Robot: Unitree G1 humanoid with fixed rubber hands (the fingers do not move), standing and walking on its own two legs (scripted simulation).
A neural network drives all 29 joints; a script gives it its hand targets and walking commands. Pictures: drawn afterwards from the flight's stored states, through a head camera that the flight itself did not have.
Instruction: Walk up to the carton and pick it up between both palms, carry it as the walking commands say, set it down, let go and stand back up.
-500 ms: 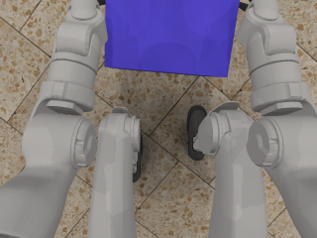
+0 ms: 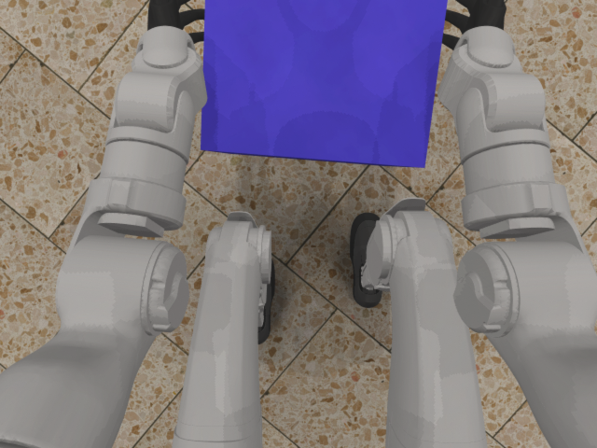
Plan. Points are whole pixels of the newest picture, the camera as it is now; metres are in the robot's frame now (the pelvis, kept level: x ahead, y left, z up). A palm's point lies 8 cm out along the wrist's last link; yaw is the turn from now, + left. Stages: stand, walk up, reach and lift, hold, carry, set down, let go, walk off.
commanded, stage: reach and lift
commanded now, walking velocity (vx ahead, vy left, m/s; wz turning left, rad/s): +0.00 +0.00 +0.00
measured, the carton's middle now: (316, 71) +0.53 -0.01 -0.15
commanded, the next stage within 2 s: none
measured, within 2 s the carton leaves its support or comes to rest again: neither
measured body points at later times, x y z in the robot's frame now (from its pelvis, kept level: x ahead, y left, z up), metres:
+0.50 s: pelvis +0.00 +0.00 +0.06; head +0.28 -0.01 +0.40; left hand +0.53 +0.15 +0.00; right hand +0.51 -0.17 -0.01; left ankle +0.13 +0.13 -0.45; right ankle +0.20 -0.12 -0.46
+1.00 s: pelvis +0.01 +0.00 +0.12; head +0.26 -0.01 +0.48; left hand +0.51 +0.15 +0.07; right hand +0.50 -0.16 +0.06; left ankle +0.13 +0.13 -0.45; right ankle +0.20 -0.12 -0.46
